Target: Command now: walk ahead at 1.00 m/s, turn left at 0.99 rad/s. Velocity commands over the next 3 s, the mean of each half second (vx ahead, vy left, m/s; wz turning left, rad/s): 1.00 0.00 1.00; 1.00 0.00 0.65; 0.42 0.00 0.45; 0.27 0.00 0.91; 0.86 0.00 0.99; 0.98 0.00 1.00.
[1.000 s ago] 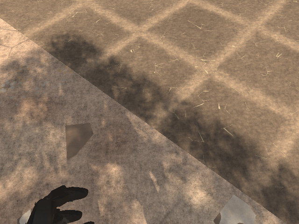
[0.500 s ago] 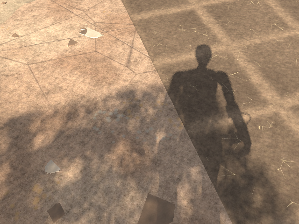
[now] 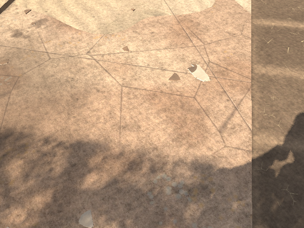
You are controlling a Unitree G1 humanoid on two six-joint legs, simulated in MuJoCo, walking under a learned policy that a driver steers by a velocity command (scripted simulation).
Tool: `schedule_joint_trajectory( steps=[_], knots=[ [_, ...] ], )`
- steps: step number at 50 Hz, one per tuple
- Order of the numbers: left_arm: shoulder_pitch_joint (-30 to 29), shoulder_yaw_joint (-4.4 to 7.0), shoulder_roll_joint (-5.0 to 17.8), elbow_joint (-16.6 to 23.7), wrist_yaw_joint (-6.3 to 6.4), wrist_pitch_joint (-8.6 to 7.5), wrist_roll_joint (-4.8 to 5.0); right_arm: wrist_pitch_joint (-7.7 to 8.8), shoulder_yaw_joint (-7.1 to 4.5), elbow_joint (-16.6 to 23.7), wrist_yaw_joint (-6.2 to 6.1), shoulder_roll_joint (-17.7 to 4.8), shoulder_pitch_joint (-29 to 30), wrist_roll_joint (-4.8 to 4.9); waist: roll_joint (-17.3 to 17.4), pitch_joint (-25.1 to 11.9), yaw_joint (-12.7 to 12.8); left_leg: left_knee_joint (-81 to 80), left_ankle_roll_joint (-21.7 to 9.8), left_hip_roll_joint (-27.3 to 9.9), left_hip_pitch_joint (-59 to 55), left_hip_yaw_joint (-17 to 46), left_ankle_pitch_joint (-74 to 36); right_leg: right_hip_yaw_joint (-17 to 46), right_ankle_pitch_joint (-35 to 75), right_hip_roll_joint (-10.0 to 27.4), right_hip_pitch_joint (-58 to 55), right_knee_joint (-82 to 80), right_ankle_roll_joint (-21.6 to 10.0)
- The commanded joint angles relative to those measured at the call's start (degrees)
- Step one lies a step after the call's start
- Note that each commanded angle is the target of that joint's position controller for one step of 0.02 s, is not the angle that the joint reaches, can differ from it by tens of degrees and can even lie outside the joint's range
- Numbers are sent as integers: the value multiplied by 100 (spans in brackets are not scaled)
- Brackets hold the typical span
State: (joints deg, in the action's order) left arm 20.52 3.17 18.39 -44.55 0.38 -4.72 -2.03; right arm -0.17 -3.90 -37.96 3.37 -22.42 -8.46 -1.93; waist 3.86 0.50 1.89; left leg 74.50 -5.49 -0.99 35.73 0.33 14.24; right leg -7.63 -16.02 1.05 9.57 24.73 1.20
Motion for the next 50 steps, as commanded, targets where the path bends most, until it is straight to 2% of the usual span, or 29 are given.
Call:
schedule_joint_trajectory(
  steps=[1, 3, 6, 8, 10, 12, 13, 14, 15, 16, 17, 18, 20, 22, 24, 26, 30, 31, 32, 33, 34, 35, 36, 37, 38, 41, 44, 48, 50],
  knots=[
    [2, 2, 233, 101, -87, -231, 48, -36, 181, 714, 127, 226, 469, -7, -832, 244, -199, -162, 62, -462, 1033, 260, -701, 848, 1029, 1417, -338, -1602, -440],
    [-64, 12, 331, 29, -78, -286, 10, -54, 211, 865, 154, 190, 797, 23, -813, 460, -271, -820, 53, -460, 969, 77, -1199, 218, 1524, 1284, -237, -1798, -400],
    [376, 38, 474, -210, -39, -277, 1, -38, 280, 1000, 253, 244, 1471, 0, -581, 838, -69, -2149, -172, -261, 676, -651, -1419, -545, 2675, 1064, -576, -1942, -203],
    [546, 63, 641, -274, 22, -225, -4, -6, 304, 950, 269, 270, 1569, 13, -589, 749, -111, -2799, -413, 118, 40, -1155, -1270, -911, 5140, 1033, -961, -1561, -67],
    [626, 143, 979, -245, 134, -82, 8, 16, 235, 757, 189, 100, 1021, 32, -947, 223, -504, -3002, -592, 530, -721, -1334, -794, -928, 7551, 1247, -1483, -504, -20],
    [198, 242, 1286, -61, 169, 127, -33, 56, -1, 195, 42, -327, -891, 68, -1141, -673, -1456, -3138, -889, 799, -2712, -1019, -154, -715, 8137, 1516, -1052, 1891, -184],
    [10, 244, 1206, 53, 118, 181, -54, 90, -198, -222, -103, -574, -1959, 86, -799, -1070, -1819, -3703, -1084, 769, -4337, -500, -44, -675, 6267, 1297, 71, 3843, -211],
    [-114, 101, 495, 274, -4, 156, -116, 18, -366, -244, -245, -966, -1500, 251, 647, -685, -1177, -3913, -1290, -131, -5023, 1063, -76, -589, -301, 118, 1982, 5975, -70],
    [-29, 50, 497, 1050, -10, 20, 29, -79, -438, 103, -230, -1507, -1262, 8, 918, -1676, -790, -4932, -2504, -1220, -6515, 4203, 154, 541, -1289, -367, 4011, 7391, 159],
    [-601, 7, 666, 1143, -16, -153, 12, -90, -448, 121, -313, -1256, -1539, 24, -220, -1551, -1045, -5745, -2353, -1400, -6192, 4668, 621, 1227, -769, -5, 4373, 7023, 110],
    [-697, -36, 625, 1108, -12, -227, 46, -18, -393, -71, -366, -961, -1409, 66, -641, -591, -750, -6025, -2131, -1282, -5138, 4292, 376, 1260, -503, 252, 4248, 6313, 75],
    [-791, -60, 575, 1084, 6, -200, -17, 88, -332, -176, -397, -766, -1277, 84, -975, -121, -418, -6067, -1919, -996, -4174, 3776, -189, 1247, -535, 436, 3808, 5716, 114],
    [-505, -85, 530, 956, 5, 56, -222, 279, -194, -150, -446, -497, -940, 108, -1054, 161, 64, -6075, -1745, -531, -2866, 2903, -909, 1244, -842, 617, 3011, 5046, 279],
    [-847, -127, 375, 1122, -39, 224, -233, 414, -143, -195, -394, -421, -970, 154, -934, 385, 114, -6295, -1669, -225, -1956, 2532, -860, 1084, -938, 712, 2687, 4099, 406],
    [-1671, -245, 128, 1467, -121, 223, -142, 479, -175, -205, -359, -466, -923, 132, -717, 627, -45, -6489, -1458, 128, -1211, 2240, -953, 886, 202, 636, 2190, 2937, 427],
    [-1998, -310, 5, 1558, -177, 202, -10, 498, -224, -265, -296, -522, -1005, 155, -460, 511, -255, -6462, -1135, 331, -1061, 2042, -1587, 776, 1572, 399, 1423, 1857, 325],
    [-1960, -198, 382, 1529, -107, 165, 60, 462, -302, -419, -284, -696, -1328, 216, -212, 64, -410, -5671, -712, 119, -2318, 2320, -3218, 853, 1756, -7, 644, 771, 89],
    [-1512, -103, 606, 1397, -48, 147, 58, 446, -330, -435, -299, -825, -1330, 189, -230, -299, -205, -4960, -570, 139, -2634, 2320, -4016, 850, 1252, -192, 139, 723, 29],
    [-625, 14, 826, 1207, 26, 112, 68, 444, -364, -416, -281, -1018, -1133, 166, -299, -788, 375, -3754, -420, 245, -2503, 2201, -4270, 809, 818, -234, -868, 630, -27],
    [653, 163, 1119, 917, 145, 89, 5, 507, -302, -364, -263, -826, -872, 115, -357, -1361, 1044, -2217, -313, 430, -1805, 1921, -3778, 972, 225, 173, -2230, 876, -152],
    [1544, 276, 1504, 730, 234, 46, -217, 588, -53, -141, -303, 139, -869, 143, -1654, -1952, 1117, -126, -240, 929, -452, 1396, 195, 2938, -1916, 1739, -3446, 421, -448],
    [826, 335, 1728, 760, 142, 53, -215, 580, 91, 122, -287, 286, -1491, 287, -3021, -2331, 309, 713, -157, 1058, 604, 987, 1311, 6127, -2678, 2579, -3418, -984, -992],
    [29, 246, 1007, 912, 75, 79, -142, 472, 81, -117, -333, -72, -1114, 97, -1736, -1290, 256, 809, -210, 464, 942, 864, 643, 5599, -3360, 2249, -2532, -1075, -1048],
    [-229, 160, 608, 849, 28, 86, -85, 427, 74, -117, -256, -127, -773, -2, -972, -678, 208, 495, -153, 245, 837, 725, 231, 4560, -2621, 1962, -1747, -982, -1040],
    [-240, 126, 459, 705, -7, 76, -120, 390, 93, -69, -176, -59, -501, -53, -574, -360, 155, 244, -113, 118, 677, 688, 175, 3855, -1763, 1708, -1185, -998, -973],
    [153, 36, 253, 148, -81, -90, -30, 263, 220, 216, -13, 302, -154, -81, -823, 127, -89, -259, -29, -20, 725, 886, 426, 2774, -568, 1432, -449, -1283, -941],
    [157, 58, 435, -19, -126, -210, 48, 243, 292, 611, 51, 225, 545, -92, -821, 449, -215, -1210, 72, -55, 1015, 812, -173, 1860, 384, 1384, -195, -1835, -981],
    [294, 79, 663, -179, -170, -238, 126, 291, 422, 839, 228, 303, 1271, -33, -682, 672, -157, -3201, -33, 22, -587, -231, -1359, 583, 1848, 1099, 434, -2660, -836],
    [489, 108, 876, -325, -171, -219, 140, 288, 398, 768, 183, 217, 1281, -49, -682, 595, -219, -3607, -210, 167, -925, -470, -1282, 276, 3615, 1162, -226, -2377, -779]
  ],
)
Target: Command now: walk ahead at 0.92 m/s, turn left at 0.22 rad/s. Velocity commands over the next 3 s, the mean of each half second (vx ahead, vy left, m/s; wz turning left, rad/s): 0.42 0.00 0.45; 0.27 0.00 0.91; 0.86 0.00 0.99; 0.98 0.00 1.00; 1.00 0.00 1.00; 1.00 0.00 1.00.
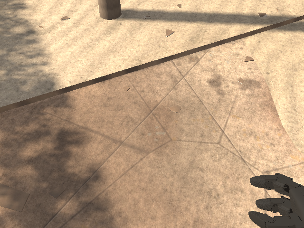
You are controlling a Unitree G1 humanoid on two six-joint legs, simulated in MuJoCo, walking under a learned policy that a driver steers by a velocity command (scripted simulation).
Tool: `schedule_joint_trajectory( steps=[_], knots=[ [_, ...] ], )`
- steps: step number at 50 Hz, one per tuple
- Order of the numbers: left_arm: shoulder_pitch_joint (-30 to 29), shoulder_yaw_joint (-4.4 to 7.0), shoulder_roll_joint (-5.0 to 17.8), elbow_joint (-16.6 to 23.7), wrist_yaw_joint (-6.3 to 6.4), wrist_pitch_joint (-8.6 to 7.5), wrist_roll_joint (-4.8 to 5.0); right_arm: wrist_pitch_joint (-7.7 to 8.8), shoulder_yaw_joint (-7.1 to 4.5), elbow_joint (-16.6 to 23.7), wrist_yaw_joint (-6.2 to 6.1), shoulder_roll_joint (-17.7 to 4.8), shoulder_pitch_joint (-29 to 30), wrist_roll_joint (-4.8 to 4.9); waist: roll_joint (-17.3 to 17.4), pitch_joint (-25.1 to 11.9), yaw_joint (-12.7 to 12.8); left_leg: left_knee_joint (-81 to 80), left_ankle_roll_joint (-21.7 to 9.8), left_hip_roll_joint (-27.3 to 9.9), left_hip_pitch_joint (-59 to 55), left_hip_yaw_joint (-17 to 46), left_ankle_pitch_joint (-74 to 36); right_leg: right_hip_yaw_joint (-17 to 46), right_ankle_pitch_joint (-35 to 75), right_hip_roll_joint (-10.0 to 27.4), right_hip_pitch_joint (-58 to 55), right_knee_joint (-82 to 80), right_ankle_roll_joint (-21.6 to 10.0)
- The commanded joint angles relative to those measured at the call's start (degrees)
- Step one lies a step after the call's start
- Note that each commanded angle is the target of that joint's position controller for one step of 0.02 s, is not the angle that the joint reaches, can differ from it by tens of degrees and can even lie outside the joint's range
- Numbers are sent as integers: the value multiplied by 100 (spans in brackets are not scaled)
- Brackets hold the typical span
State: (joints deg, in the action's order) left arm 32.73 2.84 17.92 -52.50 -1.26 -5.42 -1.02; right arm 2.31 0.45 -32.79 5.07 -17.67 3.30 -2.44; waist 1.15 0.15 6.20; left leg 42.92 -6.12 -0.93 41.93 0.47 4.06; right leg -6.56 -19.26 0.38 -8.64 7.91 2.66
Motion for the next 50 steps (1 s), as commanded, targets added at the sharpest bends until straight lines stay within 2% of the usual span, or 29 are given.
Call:
schedule_joint_trajectory(
  steps=[1, 3, 4, 5, 6, 7, 8, 9, 10, 11, 15, 20, 23, 25, 26, 27, 28, 29, 30, 33, 37, 41, 44, 45, 46, 47, 48, 49, 50],
  knots=[
    [-605, 153, 1037, 389, 19, -119, 43, 58, -50, 163, -55, -283, -66, -51, -571, 463, -729, -573, -207, 392, -1809, -663, -17, 61, 5616, 1220, 1176, -116, -881],
    [-631, 164, 1224, 323, 123, -5, 65, 143, -169, -426, -205, -488, -1781, -141, -734, -540, -1557, -1146, -362, 712, -3651, -623, -160, -101, 7126, 1114, 1036, 2306, -647],
    [-617, 120, 1092, 383, 155, 8, 118, 178, -282, -736, -301, -778, -2614, -233, -701, -1023, -1877, -1299, -419, 262, -4914, -196, -575, -73, 5926, 854, 1805, 3925, -524],
    [-199, -31, 259, 599, 95, 38, 89, 188, -376, -804, -417, -1270, -2687, -269, 746, -1713, -1314, -918, -631, -1511, -6351, 1656, -2447, -55, -254, 29, 3332, 6230, -385],
    [309, 8, 502, 640, 204, 118, 323, 157, -533, -695, -451, -1532, -2925, -38, 1160, -3184, -1319, -990, -1457, -2600, -7256, 3788, -4491, 1089, -1494, -538, 4153, 8103, -410],
    [-422, 39, 670, 743, 269, 134, 216, 156, -515, -713, -490, -1198, -2565, 178, 205, -2682, -1247, -1047, -1266, -2120, -6561, 2790, -5320, 1454, -784, -126, 4287, 7826, -468],
    [-894, -33, 511, 888, 230, 98, 169, 188, -426, -857, -494, -890, -2253, 261, 338, -1591, -1050, -1356, -1187, -1769, -5654, 2223, -5131, 1106, -550, 59, 4525, 7297, -415],
    [-1112, -68, 394, 884, 213, 112, 32, 199, -347, -962, -503, -560, -2043, 234, 85, -821, -813, -1639, -984, -1426, -4900, 1921, -4801, 943, -445, 268, 4604, 6772, -349],
    [-1166, -94, 332, 927, 174, 194, -81, 198, -301, -988, -547, -398, -1972, 266, 139, -525, -658, -1879, -975, -1185, -4392, 1789, -4822, 892, -424, 336, 4458, 6416, -265],
    [-1169, -84, 304, 944, 150, 301, -145, 185, -304, -1035, -564, -396, -1971, 274, 122, -403, -532, -2098, -953, -1057, -3847, 1685, -4952, 858, -343, 317, 4098, 6181, -183],
    [-1611, -115, 85, 1249, 150, 486, -102, 161, -496, -1098, -525, -735, -2007, 217, -29, -560, -318, -2247, -985, -698, -3264, 1376, -5073, 739, 22, 176, 3833, 5034, 9],
    [-2566, -159, 179, 1606, 244, 576, -11, -53, -596, -1093, -500, -688, -2110, 243, 334, -504, -560, -1972, -369, -92, -2554, 1324, -3816, 669, 1420, -223, 2928, 3540, -66],
    [-2619, -124, 415, 1658, 313, 524, -3, -193, -681, -1022, -551, -785, -2201, 185, 363, -318, -606, -1496, -172, -111, -2833, 2017, -2919, 1002, 1240, -269, 2738, 2752, -140],
    [-2178, -100, 521, 1542, 359, 358, -42, -218, -717, -888, -568, -825, -1952, 222, 235, -216, -332, -773, 89, 220, -2666, 2209, -1962, 1094, 1947, -146, 1923, 1574, -286],
    [-1794, -27, 892, 1531, 420, 279, -97, -175, -640, -723, -562, -499, -2163, 296, -516, -690, -353, 452, 323, 567, -2199, 1783, -357, 1939, 3590, 1073, 861, 1634, -583],
    [-1825, 4, 1107, 1674, 401, 380, -46, -220, -609, -693, -637, -208, -3137, 370, -1551, -1477, -754, 1784, 454, 1371, -1469, 796, 3793, 3387, 5965, 2889, -13, 1811, -1473],
    [-1868, 45, 887, 1685, 402, 509, 71, -321, -686, -841, -663, -717, -3228, 131, -1322, -1686, -729, 2614, 508, 908, -1251, 442, 3633, 3773, 5410, 2976, 324, 1691, -1894],
    [-2081, -70, 466, 1782, 428, 570, 63, -417, -752, -864, -622, -866, -2771, 43, -771, -1156, -705, 2898, 597, 670, -1179, 457, 3090, 3141, 4377, 2499, 813, 1517, -1802],
    [-2427, -135, 262, 1831, 442, 624, 21, -494, -758, -807, -551, -797, -2457, 49, -595, -676, -772, 2887, 711, 518, -1160, 403, 2698, 2460, 3494, 2052, 1302, 1285, -1594],
    [-2726, -75, 386, 1826, 439, 648, -81, -684, -696, -661, -378, -572, -2276, 179, -1001, -277, -863, 2769, 929, 361, -1408, 160, 2160, 1285, 2847, 1506, 2026, 987, -1375],
    [-2453, 34, 510, 1724, 363, 596, -115, -728, -602, -349, -293, -401, -1772, 201, -1012, -343, -715, 1804, 856, 112, -1517, -27, 1993, 758, 2421, 1708, 1927, 961, -1387],
    [-2445, 257, 1022, 1785, 225, 584, -133, -713, -590, -14, 35, -593, -1380, 175, -1394, -485, -675, 515, 481, -16, -2408, -473, 2170, 652, -1552, 1909, 2512, 148, -934],
    [-2571, 348, 1197, 1844, 216, 622, -161, -637, -591, -146, 144, -621, -1671, 248, -1110, -324, -861, -379, 190, 142, -3363, -954, 2214, 180, -1955, 1952, 3032, 158, -582],
    [-2774, 347, 1142, 1889, 198, 653, -133, -611, -571, -327, 115, -538, -2090, 238, -802, -212, -1127, -966, 91, 243, -3927, -1118, 1928, -194, -2035, 1775, 3376, 589, -382],
    [-2952, 307, 895, 1928, 182, 688, -154, -564, -610, -758, 11, -583, -2925, 215, 27, -88, -1479, -1500, -77, 395, -4683, -883, 2140, -677, -2148, 1332, 3990, 1912, -148],
    [-2941, 158, 377, 1883, 111, 738, -129, -500, -659, -967, -143, -790, -3338, 185, 1499, 376, -1673, -2171, -411, -436, -4930, 848, 3219, -988, -2276, 739, 5255, 4491, -71],
    [-3217, -34, -124, 2340, 79, 757, -147, -419, -627, -477, -264, -1229, -2842, 157, 1684, 649, -1380, -2912, -1009, -1584, -4429, 3684, 4786, -6, -1772, 191, 6829, 5643, 136],
    [-3955, 48, 346, 2730, 30, 627, -154, -422, -675, -362, -431, -1279, -2528, 76, 854, 855, -1468, -3681, -1236, -1788, -4032, 4072, 4968, 802, -690, 422, 7163, 5554, 177],
    [-3770, 119, 604, 2670, -9, 503, -123, -394, -668, -330, -519, -1261, -2310, 63, 766, 830, -1199, -3713, -1205, -1629, -3940, 3792, 4532, 874, -46, 460, 6894, 5338, 218]
  ],
)
Over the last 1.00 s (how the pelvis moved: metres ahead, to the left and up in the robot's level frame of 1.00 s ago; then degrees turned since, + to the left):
0.85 0.28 -0.01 48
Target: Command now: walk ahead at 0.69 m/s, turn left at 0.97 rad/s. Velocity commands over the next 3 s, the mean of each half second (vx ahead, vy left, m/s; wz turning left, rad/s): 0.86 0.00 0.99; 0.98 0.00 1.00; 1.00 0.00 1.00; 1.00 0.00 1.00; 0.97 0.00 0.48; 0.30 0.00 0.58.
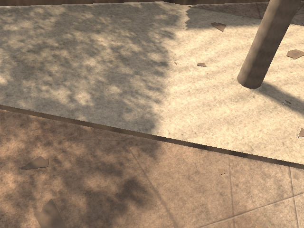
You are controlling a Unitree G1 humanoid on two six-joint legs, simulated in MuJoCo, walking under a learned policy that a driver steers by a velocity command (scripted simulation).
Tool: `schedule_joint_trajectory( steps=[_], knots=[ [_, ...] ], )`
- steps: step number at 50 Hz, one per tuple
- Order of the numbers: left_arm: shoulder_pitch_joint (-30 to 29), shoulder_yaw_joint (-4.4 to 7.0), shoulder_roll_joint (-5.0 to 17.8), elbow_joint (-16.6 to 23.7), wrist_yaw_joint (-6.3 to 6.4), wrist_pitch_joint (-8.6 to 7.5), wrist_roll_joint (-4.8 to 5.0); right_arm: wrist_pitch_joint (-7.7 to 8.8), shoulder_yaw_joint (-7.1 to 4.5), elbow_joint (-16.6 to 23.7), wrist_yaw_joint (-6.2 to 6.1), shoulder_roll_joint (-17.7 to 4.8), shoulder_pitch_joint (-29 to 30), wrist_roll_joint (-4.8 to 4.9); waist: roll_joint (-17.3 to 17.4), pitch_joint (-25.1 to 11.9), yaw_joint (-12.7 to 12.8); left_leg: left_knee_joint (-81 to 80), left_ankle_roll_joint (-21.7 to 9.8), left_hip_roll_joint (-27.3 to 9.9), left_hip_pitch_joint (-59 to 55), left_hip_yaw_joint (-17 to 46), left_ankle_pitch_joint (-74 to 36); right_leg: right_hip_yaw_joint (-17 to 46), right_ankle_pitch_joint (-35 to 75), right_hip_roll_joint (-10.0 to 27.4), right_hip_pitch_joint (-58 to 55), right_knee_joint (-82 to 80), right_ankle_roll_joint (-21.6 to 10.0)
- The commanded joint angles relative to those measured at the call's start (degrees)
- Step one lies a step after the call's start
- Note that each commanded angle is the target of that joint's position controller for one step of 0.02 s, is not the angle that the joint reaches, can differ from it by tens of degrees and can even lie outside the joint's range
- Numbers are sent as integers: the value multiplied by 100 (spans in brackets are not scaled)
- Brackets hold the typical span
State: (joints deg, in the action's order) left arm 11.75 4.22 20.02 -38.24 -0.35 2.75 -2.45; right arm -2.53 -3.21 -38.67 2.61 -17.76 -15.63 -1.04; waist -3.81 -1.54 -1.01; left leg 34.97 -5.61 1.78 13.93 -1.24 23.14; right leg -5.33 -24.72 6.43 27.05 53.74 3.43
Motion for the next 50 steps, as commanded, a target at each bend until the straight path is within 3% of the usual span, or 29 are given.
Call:
schedule_joint_trajectory(
  steps=[1, 2, 4, 7, 12, 14, 16, 17, 18, 19, 20, 21, 22, 26, 28, 30, 32, 34, 36, 38, 39, 40, 41, 42, 43, 44, 46, 47, 50],
  knots=[
    [-1212, 13, 522, 965, -125, -359, -38, 155, -302, 271, -273, -1221, -283, -40, 1194, 868, -229, -2814, -1129, -1574, -1168, 3369, 1839, 704, 890, -109, 2886, 555, 220],
    [-886, 42, 588, 732, -135, -351, -90, 246, -283, 285, -259, -1161, -213, -19, 1186, 688, -126, -2781, -1020, -1255, -1071, 2938, 1262, 621, 1118, -121, 2384, 420, 262],
    [-844, 58, 578, 601, -166, -275, -45, 413, -208, 129, -197, -945, -490, 24, 953, 598, -152, -2794, -988, -1015, -1038, 2646, 620, 565, 1385, -213, 2005, 252, 253],
    [-1282, -17, 341, 661, -207, -240, 43, 508, -254, -82, -182, -969, -926, 46, 772, 655, -311, -2713, -1017, -906, -1248, 2601, 3, 560, 1678, -352, 2022, -334, 218],
    [-2200, -100, 209, 947, -246, -347, 121, 591, -305, -237, -249, -1022, -1151, 57, 1042, 812, -601, -2516, -990, -886, -1161, 2793, -816, 571, 1874, -546, 1350, -1628, 119],
    [-1982, -86, 277, 966, -211, -396, 148, 626, -323, -270, -291, -1083, -992, 82, 1157, 750, -401, -2375, -872, -1010, -1068, 2927, -1836, 610, 1778, -586, 551, -1982, -20],
    [-619, 46, 569, 625, -62, -470, 161, 669, -352, -222, -252, -1251, -534, 68, 1066, 111, 334, -1222, -549, -799, -449, 2632, -4061, 425, 1175, -891, -1654, -2157, -236],
    [736, 178, 852, 296, 75, -501, 133, 706, -368, -211, -191, -1309, -275, 77, 633, -648, 1079, 436, -359, -338, 295, 2248, -4412, 517, 1004, -705, -3467, -2116, -381],
    [1924, 331, 1368, 176, 213, -544, -55, 788, -221, -77, -172, -753, -391, 152, -337, -1657, 1455, 2572, -242, 304, 1544, 1696, -2705, 1994, -1515, 586, -5156, -2509, -588],
    [1744, 354, 1684, 186, 185, -556, -165, 781, -32, 211, -162, -150, -554, 276, -1904, -2073, 960, 3924, -173, 733, 2713, 1328, 784, 5106, -3581, 1913, -5328, -3951, -852],
    [822, 248, 1062, 295, 174, -540, -113, 694, -12, 88, -206, -443, -208, 128, -1238, -1047, 653, 4423, -250, 190, 3071, 1137, 10, 5228, -3280, 1822, -4259, -4101, -891],
    [527, 154, 641, 307, 170, -529, -75, 639, -62, 44, -152, -648, 52, 3, -490, -508, 585, 4306, -234, -130, 3029, 921, -464, 4232, -2457, 1664, -3599, -3925, -945],
    [543, 110, 435, 181, 158, -533, -80, 583, -65, -26, -69, -657, 164, -72, -23, -220, 512, 4125, -195, -390, 2920, 804, -660, 3376, -1517, 1443, -3156, -3937, -983],
    [860, -22, 62, -376, 55, -751, 63, 312, 81, 308, 196, -195, 791, -102, -181, 609, 251, 3989, -37, -785, 3317, 689, -830, 1617, 277, 1226, -2361, -4444, -893],
    [846, -27, 84, -504, 20, -859, 95, 266, 124, 534, 258, -163, 1145, -100, -103, 732, 109, 3893, -27, -855, 3559, 645, -1287, 821, 1199, 1197, -2298, -4588, -793],
    [597, -28, 97, -559, 18, -921, 78, 247, 151, 660, 299, -186, 1398, -59, -87, 865, -69, 3325, -34, -765, 3362, 379, -1770, -179, 1857, 823, -2049, -4813, -639],
    [718, -17, 202, -678, 28, -966, 68, 252, 207, 853, 376, -200, 1933, -82, 133, 1202, -29, 2207, -155, -714, 2963, -185, -2087, -825, 2846, 705, -1917, -5018, -605],
    [1009, 24, 421, -803, 59, -957, 75, 286, 250, 859, 407, -119, 2207, -97, 274, 1173, 60, 1357, -397, -378, 2224, -766, -2180, -1212, 4567, 596, -2153, -4925, -580],
    [1135, 102, 835, -775, 105, -855, 90, 319, 166, 651, 320, -299, 1703, -34, -33, 614, -274, 1158, -572, 109, 1465, -1039, -1858, -1273, 7649, 758, -2878, -3929, -565],
    [801, 207, 1229, -625, 129, -638, 64, 335, -52, 135, 156, -702, -150, 19, -295, -421, -1222, 1112, -771, 486, -405, -884, -1134, -1114, 8818, 991, -2808, -1518, -646],
    [622, 196, 1156, -509, 112, -572, 46, 330, -244, -294, 28, -990, -1349, 1, -71, -979, -1660, 595, -919, 574, -2083, -502, -1011, -999, 7773, 913, -1927, 309, -594],
    [584, 124, 660, -471, 27, -559, 21, 239, -465, -330, -125, -1340, -960, 172, 1092, -657, -1185, 137, -976, 102, -2899, 615, -504, -873, 1824, -181, -299, 2491, -379],
    [967, -20, 303, 274, -28, -673, 79, 146, -532, 38, -102, -2043, -334, -93, 1999, -1322, -316, -896, -2029, -1380, -4035, 4013, -307, -165, -361, -813, 1843, 4330, -67],
    [366, -33, 565, 447, -16, -821, 59, 122, -548, 106, -160, -1858, -754, -84, 779, -1676, -670, -1623, -2057, -1473, -3959, 4755, 234, 853, 161, -596, 2104, 4171, -176],
    [220, -88, 473, 456, -3, -891, 101, 194, -517, -115, -210, -1640, -705, -45, 430, -821, -446, -1983, -1853, -1448, -3081, 4573, 75, 921, 342, -339, 2145, 3568, -215],
    [97, -148, 382, 431, 31, -880, 38, 310, -450, -242, -252, -1383, -606, -15, 12, -175, -164, -2033, -1654, -1197, -2105, 4068, -445, 929, 409, -89, 1840, 2869, -204],
    [272, -201, 305, 301, 53, -669, -174, 512, -319, -206, -332, -1114, -191, 5, -84, 150, 287, -1969, -1529, -712, -835, 3192, -1356, 968, 219, 108, 1093, 2193, -91],
    [261, -205, 294, 288, 45, -554, -210, 584, -259, -224, -308, -979, -201, 51, -48, 213, 359, -2023, -1545, -554, -398, 2992, -1578, 932, 46, 172, 893, 1867, -9],
    [-749, -293, 85, 688, -21, -466, -138, 714, -232, -297, -237, -922, -407, 52, 74, 700, 162, -2488, -1474, -238, 489, 2707, -1639, 644, 687, 164, 779, 453, 140]
  ],
)
Over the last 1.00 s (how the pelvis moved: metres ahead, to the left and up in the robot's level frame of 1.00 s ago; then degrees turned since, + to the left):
0.37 0.06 0.00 42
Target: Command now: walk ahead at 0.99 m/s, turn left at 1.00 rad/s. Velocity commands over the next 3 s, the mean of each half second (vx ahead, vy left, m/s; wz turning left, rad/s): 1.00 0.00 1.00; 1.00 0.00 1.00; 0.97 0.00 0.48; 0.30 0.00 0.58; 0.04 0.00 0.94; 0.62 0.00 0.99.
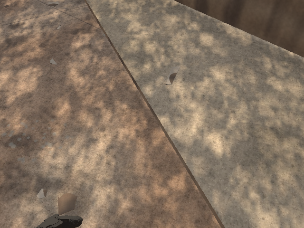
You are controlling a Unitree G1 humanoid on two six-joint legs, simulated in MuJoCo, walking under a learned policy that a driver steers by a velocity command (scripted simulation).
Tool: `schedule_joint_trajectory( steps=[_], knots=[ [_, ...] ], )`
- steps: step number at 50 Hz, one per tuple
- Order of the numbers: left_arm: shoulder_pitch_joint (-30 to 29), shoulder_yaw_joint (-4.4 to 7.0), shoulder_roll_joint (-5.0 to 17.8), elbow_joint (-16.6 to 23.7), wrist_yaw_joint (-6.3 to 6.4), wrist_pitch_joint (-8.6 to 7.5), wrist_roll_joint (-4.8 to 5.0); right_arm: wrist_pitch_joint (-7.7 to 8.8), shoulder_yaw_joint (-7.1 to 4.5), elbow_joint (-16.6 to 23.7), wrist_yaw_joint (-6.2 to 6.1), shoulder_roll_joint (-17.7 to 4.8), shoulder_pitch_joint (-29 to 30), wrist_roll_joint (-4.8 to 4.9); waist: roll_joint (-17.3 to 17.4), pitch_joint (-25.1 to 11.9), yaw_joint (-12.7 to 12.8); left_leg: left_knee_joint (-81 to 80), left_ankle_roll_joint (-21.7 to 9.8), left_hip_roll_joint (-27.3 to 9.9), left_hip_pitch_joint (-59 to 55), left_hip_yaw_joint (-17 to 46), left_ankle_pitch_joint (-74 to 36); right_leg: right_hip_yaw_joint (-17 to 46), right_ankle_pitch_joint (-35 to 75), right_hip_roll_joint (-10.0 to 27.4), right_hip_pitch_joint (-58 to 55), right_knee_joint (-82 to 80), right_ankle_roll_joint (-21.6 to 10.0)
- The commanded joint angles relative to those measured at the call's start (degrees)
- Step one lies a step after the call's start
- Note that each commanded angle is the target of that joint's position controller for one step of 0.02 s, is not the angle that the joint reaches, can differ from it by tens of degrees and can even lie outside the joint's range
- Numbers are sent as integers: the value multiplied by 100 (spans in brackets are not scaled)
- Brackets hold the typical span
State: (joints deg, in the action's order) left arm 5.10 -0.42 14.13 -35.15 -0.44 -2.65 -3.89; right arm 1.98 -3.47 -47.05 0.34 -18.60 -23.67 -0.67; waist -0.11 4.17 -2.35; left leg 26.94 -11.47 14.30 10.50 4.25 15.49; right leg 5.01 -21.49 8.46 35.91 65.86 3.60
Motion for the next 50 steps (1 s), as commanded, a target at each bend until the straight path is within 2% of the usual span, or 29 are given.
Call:
schedule_joint_trajectory(
  steps=[1, 4, 7, 9, 10, 11, 12, 13, 14, 15, 16, 19, 21, 24, 27, 29, 31, 32, 33, 34, 35, 36, 37, 38, 39, 41, 45, 48, 50],
  knots=[
    [-477, 132, 593, 517, -34, 60, 59, 278, -215, 509, 9, -825, 323, 4, -238, 235, 172, -1755, -793, -1381, 933, 2086, -1026, -424, 995, -109, -186, -1287, 131],
    [-899, 88, 536, 645, -78, 13, 167, 301, -271, 367, 68, -893, 38, 63, 49, 50, -122, -1596, -471, -1313, 510, 1979, -2392, -515, 2463, -454, -658, -2446, -13],
    [-985, 122, 679, 734, -57, -33, 214, 276, -317, 260, 7, -1003, -42, 100, 156, -132, -152, -1234, -215, -1474, -87, 2096, -3432, -460, 2551, -716, -1276, -3231, -197],
    [-34, 295, 1077, 476, 57, -54, 245, 265, -373, 252, -17, -1270, 110, 73, 208, -813, 317, -26, 117, -1392, -290, 2088, -5010, -425, 1861, -1060, -2743, -3335, -310],
    [1053, 440, 1357, 232, 153, -72, 283, 282, -415, 294, 21, -1485, 424, 32, 214, -1282, 1031, 1248, 264, -1287, 47, 2006, -5090, -414, 1440, -975, -3905, -3372, -361],
    [2359, 607, 1699, -67, 284, -86, 216, 357, -331, 381, 47, -1167, 693, -26, 61, -1855, 1638, 2891, 356, -1018, 835, 1723, -4167, 28, 382, -383, -5300, -3191, -473],
    [2954, 671, 1973, -247, 355, -121, -20, 395, -54, 595, 6, -39, 584, 6, -1462, -2281, 1427, 4865, 386, -455, 2336, 1111, 1339, 1998, -1284, 1289, -6456, -3682, -665],
    [2101, 723, 2059, -107, 262, -104, -14, 347, 35, 829, -31, -236, 27, 190, -2431, -2687, 711, 5578, 402, -570, 3197, 655, 1171, 4848, -2269, 1963, -6213, -4988, -1082],
    [1271, 616, 1328, 67, 222, -76, 39, 230, -11, 614, -50, -639, 488, -7, -1216, -1640, 656, 5516, 398, -1119, 3337, 468, 391, 4093, -2987, 1572, -5145, -5222, -1108],
    [1015, 528, 963, 2, 196, -61, 77, 156, -42, 609, 41, -699, 785, -95, -537, -996, 575, 5251, 460, -1355, 3233, 274, 4, 2991, -2121, 1318, -4346, -5128, -1089],
    [1078, 494, 828, -153, 168, -69, 47, 85, -40, 619, 133, -628, 1016, -133, -121, -684, 541, 5111, 504, -1526, 3127, 196, -42, 2195, -1145, 1097, -3863, -5156, -1008],
    [1646, 391, 497, -810, 71, -229, 215, -114, 123, 978, 342, -55, 1534, -159, -307, -149, 384, 4914, 506, -1893, 3333, 117, -121, 560, 592, 763, -3312, -5391, -727],
    [1657, 379, 501, -936, -9, -337, 287, -169, 196, 1256, 402, 11, 1876, -168, -401, -54, 274, 4696, 517, -1960, 3522, -38, -432, -201, 1991, 787, -3195, -5487, -660],
    [1495, 389, 660, -1015, -3, -421, 262, -170, 253, 1522, 477, -15, 2331, -109, -366, 170, 88, 3701, 511, -1858, 3336, -424, -1186, -1412, 3292, 451, -2944, -5695, -523],
    [1843, 420, 899, -1189, 57, -422, 245, -149, 322, 1695, 595, -8, 3063, -134, -137, 532, 222, 2135, 275, -1553, 2665, -1293, -1560, -2095, 4783, 280, -3064, -5901, -364],
    [2075, 464, 1193, -1151, 146, -366, 256, -143, 275, 1501, 562, -104, 2758, -67, -404, 37, 73, 1975, 105, -1031, 1891, -1638, -1458, -2262, 7741, 327, -3628, -5174, -261],
    [1889, 569, 1626, -1065, 239, -205, 249, -101, 143, 1182, 446, -430, 1598, -121, -681, -469, -671, 1693, -118, -782, 705, -1490, -856, -2120, 8891, 698, -3725, -3462, -281],
    [1569, 587, 1660, -953, 226, -111, 240, -72, -19, 790, 339, -690, 364, -103, -730, -985, -1217, 1539, -299, -726, -629, -1203, -850, -1966, 8573, 760, -3275, -2072, -402],
    [1340, 585, 1523, -842, 162, -32, 191, -61, -221, 386, 179, -956, -543, -38, -273, -1332, -1431, 1017, -467, -817, -2116, -691, -721, -1920, 5738, 387, -2204, -115, -417],
    [1286, 450, 890, -629, 57, -36, 102, -151, -404, 431, 31, -1407, -76, 116, 1180, -960, -791, 1055, -654, -1632, -2598, 746, -1101, -1893, -286, -712, -462, 2129, -276],
    [1586, 421, 981, 54, 77, -141, 255, -250, -476, 773, 45, -1912, 175, -121, 1181, -2065, -353, 69, -1826, -2668, -3961, 3602, -695, -758, -874, -1000, 1179, 3282, -117],
    [1105, 378, 1129, 131, 81, -288, 235, -261, -490, 779, -13, -1672, -60, -99, 129, -1945, -536, -838, -1696, -2803, -3572, 4217, 180, -116, -377, -700, 1425, 2814, -164],
    [985, 338, 1105, 104, 80, -352, 248, -200, -434, 625, -56, -1352, 127, -74, -289, -908, -244, -1224, -1482, -2676, -2537, 3933, 253, -82, -117, -460, 1426, 2058, -189],
    [796, 313, 1040, 76, 96, -319, 161, -95, -374, 538, -88, -1155, 299, -57, -565, -381, 40, -1276, -1308, -2400, -1619, 3465, -259, -85, -180, -291, 1093, 1517, -136],
    [899, 297, 988, -42, 110, -205, 25, 3, -309, 569, -116, -1009, 577, -46, -755, -220, 311, -1250, -1080, -2016, -990, 2799, -747, -77, -279, -166, 653, 1178, -88],
    [969, 275, 930, 8, 75, 26, -35, 172, -185, 547, -87, -753, 629, 11, -479, -43, 565, -1364, -1106, -1815, 151, 2472, -1230, -121, -512, -1, 101, 362, 108],
    [-340, 106, 516, 558, -52, 28, 132, 315, -240, 504, -7, -854, 609, -13, -144, 163, 268, -1661, -689, -1183, 1360, 1882, -1542, -415, 1643, -186, -935, -1869, 139],
    [-592, 116, 595, 615, -47, 7, 256, 320, -306, 371, 68, -970, 281, 86, 110, -89, -27, -1470, -375, -1274, 920, 1959, -2452, -503, 2578, -524, -1700, -2831, -52],
    [-391, 199, 838, 571, 10, -11, 250, 279, -347, 321, 32, -1064, 173, 74, 172, -314, 41, -807, -135, -1340, 234, 2105, -3379, -406, 2211, -738, -2102, -3324, -160]
  ],
)
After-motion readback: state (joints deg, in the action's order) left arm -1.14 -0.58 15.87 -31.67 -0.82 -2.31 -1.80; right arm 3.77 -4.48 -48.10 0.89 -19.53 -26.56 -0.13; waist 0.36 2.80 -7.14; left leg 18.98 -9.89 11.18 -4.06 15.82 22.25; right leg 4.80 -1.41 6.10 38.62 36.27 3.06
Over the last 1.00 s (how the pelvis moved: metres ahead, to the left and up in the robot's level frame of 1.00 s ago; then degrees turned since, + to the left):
0.66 0.35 0.00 56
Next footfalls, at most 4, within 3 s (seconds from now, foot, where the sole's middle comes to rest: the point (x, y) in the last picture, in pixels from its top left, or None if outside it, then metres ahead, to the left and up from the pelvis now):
0.22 right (194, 226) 0.45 -0.15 -0.76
0.68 left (113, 163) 0.75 0.19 -0.76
1.06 right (83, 100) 1.16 0.38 -0.76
1.48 left None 1.10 0.84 -0.76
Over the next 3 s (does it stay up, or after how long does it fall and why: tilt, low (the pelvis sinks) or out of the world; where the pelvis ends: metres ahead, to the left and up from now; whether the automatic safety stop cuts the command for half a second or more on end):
stays up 1.07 1.05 0.01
